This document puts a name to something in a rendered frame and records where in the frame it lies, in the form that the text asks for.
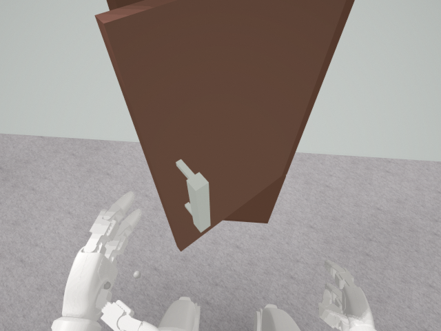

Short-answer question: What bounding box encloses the robot left hand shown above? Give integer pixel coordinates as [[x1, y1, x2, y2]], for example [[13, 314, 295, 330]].
[[62, 191, 160, 331]]

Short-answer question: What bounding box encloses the robot right hand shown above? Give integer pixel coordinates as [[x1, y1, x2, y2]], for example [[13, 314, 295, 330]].
[[318, 260, 375, 331]]

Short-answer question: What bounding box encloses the robot left thigh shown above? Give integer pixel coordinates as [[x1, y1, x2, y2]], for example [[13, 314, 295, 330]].
[[157, 300, 201, 331]]

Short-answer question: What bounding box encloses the handle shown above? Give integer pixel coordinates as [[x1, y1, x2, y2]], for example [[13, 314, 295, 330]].
[[176, 159, 211, 232]]

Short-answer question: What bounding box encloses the robot left forearm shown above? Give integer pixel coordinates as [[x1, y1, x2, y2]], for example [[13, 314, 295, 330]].
[[51, 317, 102, 331]]

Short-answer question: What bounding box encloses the robot thigh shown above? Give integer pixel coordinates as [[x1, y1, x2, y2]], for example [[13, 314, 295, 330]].
[[254, 308, 300, 331], [157, 300, 201, 331]]

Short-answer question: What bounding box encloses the cupboard door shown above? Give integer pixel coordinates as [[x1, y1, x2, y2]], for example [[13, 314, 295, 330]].
[[95, 0, 346, 251]]

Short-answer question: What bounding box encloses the robot right thigh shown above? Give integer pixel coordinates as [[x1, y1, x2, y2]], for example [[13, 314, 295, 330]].
[[254, 308, 300, 331]]

